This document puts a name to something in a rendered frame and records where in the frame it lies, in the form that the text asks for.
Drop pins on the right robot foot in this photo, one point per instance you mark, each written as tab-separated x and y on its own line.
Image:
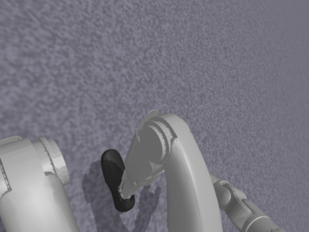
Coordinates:
113	169

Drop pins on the right robot arm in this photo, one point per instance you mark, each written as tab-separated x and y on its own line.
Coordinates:
243	213

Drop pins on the right robot hand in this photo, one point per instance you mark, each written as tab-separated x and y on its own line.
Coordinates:
214	178

